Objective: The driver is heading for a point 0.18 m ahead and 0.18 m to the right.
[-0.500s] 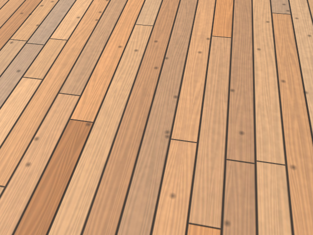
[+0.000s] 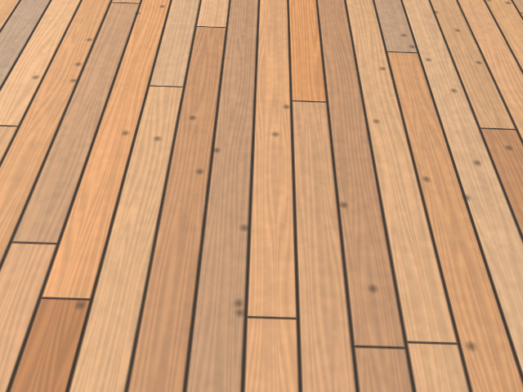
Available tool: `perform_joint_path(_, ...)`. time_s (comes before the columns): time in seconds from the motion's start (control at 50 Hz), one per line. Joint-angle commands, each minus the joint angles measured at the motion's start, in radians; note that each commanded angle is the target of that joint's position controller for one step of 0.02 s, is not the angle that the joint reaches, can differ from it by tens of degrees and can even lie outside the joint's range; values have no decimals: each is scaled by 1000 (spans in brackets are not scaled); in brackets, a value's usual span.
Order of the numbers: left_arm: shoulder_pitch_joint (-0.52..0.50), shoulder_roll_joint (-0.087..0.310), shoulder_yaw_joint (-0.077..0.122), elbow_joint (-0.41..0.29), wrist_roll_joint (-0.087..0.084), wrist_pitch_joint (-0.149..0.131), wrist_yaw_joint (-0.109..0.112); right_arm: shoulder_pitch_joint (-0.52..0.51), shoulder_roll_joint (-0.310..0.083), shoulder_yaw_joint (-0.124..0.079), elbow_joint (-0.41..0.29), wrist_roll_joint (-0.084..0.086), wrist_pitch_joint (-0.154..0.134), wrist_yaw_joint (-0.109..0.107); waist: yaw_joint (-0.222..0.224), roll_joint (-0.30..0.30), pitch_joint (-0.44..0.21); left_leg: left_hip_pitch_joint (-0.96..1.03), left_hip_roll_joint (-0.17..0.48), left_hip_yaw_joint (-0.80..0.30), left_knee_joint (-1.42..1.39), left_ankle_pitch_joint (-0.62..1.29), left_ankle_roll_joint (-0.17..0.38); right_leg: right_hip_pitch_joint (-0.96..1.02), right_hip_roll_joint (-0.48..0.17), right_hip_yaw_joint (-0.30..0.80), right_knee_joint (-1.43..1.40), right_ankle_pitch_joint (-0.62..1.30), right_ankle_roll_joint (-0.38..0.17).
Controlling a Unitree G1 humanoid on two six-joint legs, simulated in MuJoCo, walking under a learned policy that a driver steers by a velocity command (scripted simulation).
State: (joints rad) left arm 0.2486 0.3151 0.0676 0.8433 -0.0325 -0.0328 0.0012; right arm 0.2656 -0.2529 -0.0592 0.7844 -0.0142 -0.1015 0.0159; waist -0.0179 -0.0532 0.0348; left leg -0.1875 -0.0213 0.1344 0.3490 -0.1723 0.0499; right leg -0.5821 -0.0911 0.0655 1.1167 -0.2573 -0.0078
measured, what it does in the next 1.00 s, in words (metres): walks ahead: right foot, then left foot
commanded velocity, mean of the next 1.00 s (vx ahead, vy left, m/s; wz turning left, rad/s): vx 0.13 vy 0.00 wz -0.11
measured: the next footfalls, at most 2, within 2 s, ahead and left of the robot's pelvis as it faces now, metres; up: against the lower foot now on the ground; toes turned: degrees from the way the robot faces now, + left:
right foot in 0.26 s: +0.29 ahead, -0.14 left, +0.00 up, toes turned -6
left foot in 0.60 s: +0.27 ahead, +0.11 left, +0.00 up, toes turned -5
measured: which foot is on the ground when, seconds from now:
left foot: down 0.00-0.28, up 0.30-0.58, down 0.60-1.00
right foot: up 0.00-0.24, down 0.26-1.00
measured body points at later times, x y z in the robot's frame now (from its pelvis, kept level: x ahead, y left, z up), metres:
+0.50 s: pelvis +0.18 -0.04 -0.01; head +0.21 -0.05 +0.44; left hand +0.35 +0.19 -0.13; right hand +0.26 -0.33 -0.14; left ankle +0.19 +0.12 -0.71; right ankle +0.25 -0.14 -0.74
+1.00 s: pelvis +0.24 -0.01 -0.01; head +0.25 -0.01 +0.44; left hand +0.36 +0.24 -0.15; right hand +0.28 -0.27 -0.15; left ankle +0.23 +0.11 -0.74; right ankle +0.26 -0.14 -0.74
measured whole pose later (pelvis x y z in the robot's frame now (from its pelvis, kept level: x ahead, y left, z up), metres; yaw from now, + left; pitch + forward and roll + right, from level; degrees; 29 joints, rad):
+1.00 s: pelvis +0.24 -0.01 -0.01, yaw -6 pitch -1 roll +0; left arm 0.13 0.24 0.05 1.01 0.00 0.01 0.03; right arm 0.18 -0.22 -0.03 1.04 0.00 -0.02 -0.03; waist 0.00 0.00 0.04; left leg -0.16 0.02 0.01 0.49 -0.31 -0.01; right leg -0.24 0.00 0.00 0.48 -0.22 0.00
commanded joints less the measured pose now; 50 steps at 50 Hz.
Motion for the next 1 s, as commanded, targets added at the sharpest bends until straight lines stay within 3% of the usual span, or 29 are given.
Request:
perform_joint_path(0.02, 20, 33, 14, -60, 6, 11, 3, -53, -122, -33, -44, -6, -26, -11, 28, 123, -5, 44, 279, -149, -224, 195, 137, -97, -49, 56, -55, 122, 18)
perform_joint_path(0.1, -98, -19, -7, -104, 32, -9, -18, -43, -150, -36, -12, 1, -7, -28, 2, 99, 24, 17, 224, 2, -188, 494, 118, 14, 1, -34, -377, 297, 21)
perform_joint_path(0.14, -152, -27, -13, -126, 35, -14, -31, -2, -166, -39, 14, 11, 6, -34, -22, 96, 8, 72, 242, 8, -156, 558, 119, 47, 23, -64, -463, 331, 15)
perform_joint_path(0.18, -166, -7, -8, -141, 35, -14, -39, 12, -182, -44, 38, 25, 21, -35, -17, 116, -9, 148, 269, -5, -102, 591, 112, 55, 38, -61, -518, 289, -6)
perform_joint_path(0.22, -137, 29, 4, -143, 41, -15, -43, -8, -201, -51, 51, 39, 34, -38, 17, 139, -36, 196, 284, -21, -8, 660, 92, 105, 61, -70, -561, 215, -39)
perform_joint_path(0.24, -70, 53, 16, -124, 45, -18, -41, -29, -202, -52, 53, 45, 40, -42, 61, 135, -73, 201, 264, -13, 84, 693, 68, 196, 87, -87, -620, 247, -60)
perform_joint_path(0.26, 9, 100, 37, -98, 48, -21, -33, -6, -183, -46, 61, 38, 44, -42, 94, 92, -127, 174, 208, 16, 232, 653, 27, 341, 107, -91, -692, 418, -85)
perform_joint_path(0.28, 98, 180, 53, -87, 61, -17, -16, 26, -140, -27, 44, 4, 39, -42, 107, -29, -253, 4, 143, 35, 471, 335, -31, 605, -52, 78, -612, 928, -139)
perform_joint_path(0.3, 59, 174, 33, -89, 75, -12, -7, 172, -33, 16, 57, -10, 37, -22, 15, -207, -403, -263, 24, -57, 779, -517, -96, 878, -303, 381, -563, 1191, -364)
perform_joint_path(0.32, 56, 89, 12, -98, 55, -8, -14, 152, -100, 0, 96, 18, 44, -13, 59, -87, -484, -252, 43, -224, 837, -566, -102, 815, -290, 403, -613, 1019, -384)
perform_joint_path(0.34, -10, 70, 6, -100, 40, -7, -20, 51, -140, -12, 68, 46, 54, -13, 62, -55, -343, -321, 72, -211, 838, -534, -100, 716, -237, 298, -659, 870, -341)
perform_joint_path(0.36, -69, 55, 2, -98, 36, -7, -21, -1, -128, -11, 64, 41, 65, -26, 46, -6, -246, -356, 94, -195, 792, -483, -99, 608, -196, 253, -699, 703, -294)
perform_joint_path(0.38, -117, 39, -4, -99, 36, -5, -18, -24, -133, -17, 68, 26, 82, -41, 28, 7, -180, -328, 113, -197, 734, -431, -106, 485, -177, 223, -744, 572, -267)
perform_joint_path(0.42, -180, 52, 2, -97, 57, 3, -12, 10, -115, -17, 85, 20, 112, -57, -19, -52, -142, -189, 108, -177, 619, -340, -118, 303, -130, 164, -817, 398, -238)
perform_joint_path(0.46, -198, 46, 3, -88, 64, 4, -4, 29, -92, -12, 104, 17, 121, -68, -25, -66, -155, -111, 100, -163, 508, -290, -119, 257, -111, 127, -837, 322, -233)
perform_joint_path(0.54, -208, 40, -2, -56, 51, 14, 10, 3, -83, -8, 128, 10, 123, -61, -23, -62, -147, 7, 84, -140, 294, -88, -95, 215, -85, 105, -861, -2, -188)
perform_joint_path(0.58, -191, 12, -12, -32, 41, 19, 11, -1, -81, -6, 139, -10, 119, -52, -33, -39, -106, 79, 76, -130, 155, 0, -66, 167, -40, 86, -855, -213, -116)
perform_joint_path(0.6, -162, -2, -18, -15, 45, 20, 9, -17, -107, -7, 129, -19, 116, -52, -18, 0, -65, 68, 129, -191, 84, 7, -40, 154, -9, 71, -827, -264, -68)
perform_joint_path(0.62, -128, 7, -11, -13, 48, 22, 10, -53, -176, -20, 126, -7, 114, -56, 38, 102, -15, -49, 155, -218, 60, -147, -7, 188, 52, 12, -799, -233, -30)
perform_joint_path(0.64, -152, 5, -12, -10, 51, 24, 14, -73, -144, -16, 136, -1, 106, -53, 33, 155, 3, -178, 139, -220, 14, -308, 0, 303, 76, -24, -755, -137, -10)
perform_joint_path(0.66, -159, 6, -11, -7, 51, 25, 18, -92, -108, -5, 140, -6, 95, -51, 37, 172, 8, -225, 132, -218, -18, -330, -19, 372, 75, -27, -717, -61, -10)
perform_joint_path(0.68, -149, 3, -10, 4, 48, 27, 21, -106, -98, -1, 146, -9, 85, -50, 44, 182, 3, -229, 126, -213, -26, -286, -38, 403, 71, -30, -699, -12, -19)
perform_joint_path(0.76, -133, 9, -6, 45, 45, 28, 21, -67, -98, 3, 180, 6, 61, -46, 24, 112, -36, -115, 106, -188, 29, -72, -51, 401, 62, -26, -688, 131, -36)
perform_joint_path(0.88, -135, 11, -5, 96, 36, 31, 22, -47, -93, 9, 216, 10, 72, -50, 8, 62, -64, -44, 89, -168, 59, 76, -38, 425, 58, -32, -674, 259, -27)
perform_joint_path(1.0, -128, 20, -4, 144, 33, 41, 32, -54, -85, 12, 239, 11, 81, -47, 11, 53, -58, -23, 79, -157, 55, 125, -36, 445, 54, -33, -672, 296, -23)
